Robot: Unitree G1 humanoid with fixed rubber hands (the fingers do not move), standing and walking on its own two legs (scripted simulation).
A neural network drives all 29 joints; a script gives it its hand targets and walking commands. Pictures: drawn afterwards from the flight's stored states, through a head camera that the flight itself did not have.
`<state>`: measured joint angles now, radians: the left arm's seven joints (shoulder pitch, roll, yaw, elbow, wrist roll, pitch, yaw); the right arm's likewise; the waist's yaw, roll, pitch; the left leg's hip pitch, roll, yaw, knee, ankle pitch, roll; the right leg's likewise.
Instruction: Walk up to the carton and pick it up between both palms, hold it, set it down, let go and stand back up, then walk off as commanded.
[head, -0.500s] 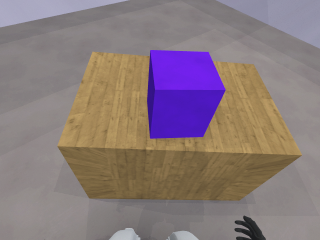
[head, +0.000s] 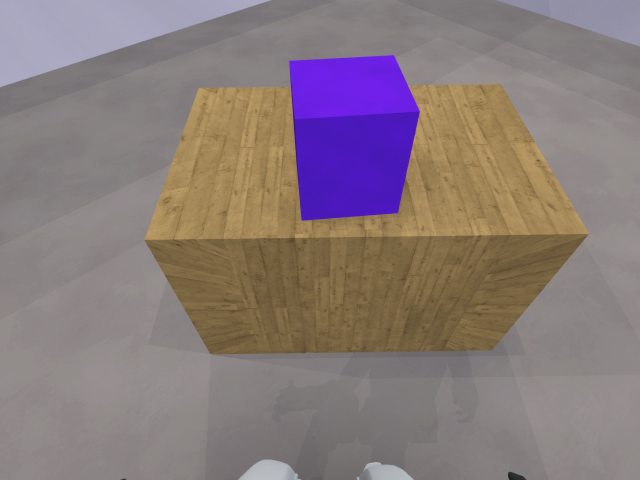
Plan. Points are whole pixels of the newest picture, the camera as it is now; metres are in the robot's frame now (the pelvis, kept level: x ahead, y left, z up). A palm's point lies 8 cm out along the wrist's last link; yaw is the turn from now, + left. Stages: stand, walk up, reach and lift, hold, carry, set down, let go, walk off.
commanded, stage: walk off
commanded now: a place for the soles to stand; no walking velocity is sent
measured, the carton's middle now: (346, 140) +0.74 -0.05 -0.02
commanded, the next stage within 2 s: none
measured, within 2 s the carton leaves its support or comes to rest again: neither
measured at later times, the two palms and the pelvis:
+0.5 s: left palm out of the picture -0.07 +0.32 -0.11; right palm out of the picture -0.05 -0.27 -0.13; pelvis -0.15 +0.00 -0.01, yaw -1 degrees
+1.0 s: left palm out of the picture -0.25 +0.33 -0.13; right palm out of the picture -0.26 -0.26 -0.12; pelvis -0.34 +0.02 -0.02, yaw +1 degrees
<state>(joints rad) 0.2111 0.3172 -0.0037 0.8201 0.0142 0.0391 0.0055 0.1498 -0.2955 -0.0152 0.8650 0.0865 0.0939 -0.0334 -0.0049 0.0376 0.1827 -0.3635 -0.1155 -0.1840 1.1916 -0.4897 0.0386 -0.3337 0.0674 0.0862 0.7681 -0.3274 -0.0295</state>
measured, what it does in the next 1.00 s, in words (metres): walks backwards: left foot, then right foot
